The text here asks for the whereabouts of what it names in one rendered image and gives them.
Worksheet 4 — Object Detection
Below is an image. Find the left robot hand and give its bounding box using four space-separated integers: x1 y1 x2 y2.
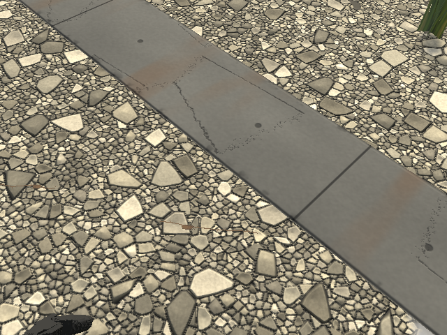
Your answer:
23 313 93 335

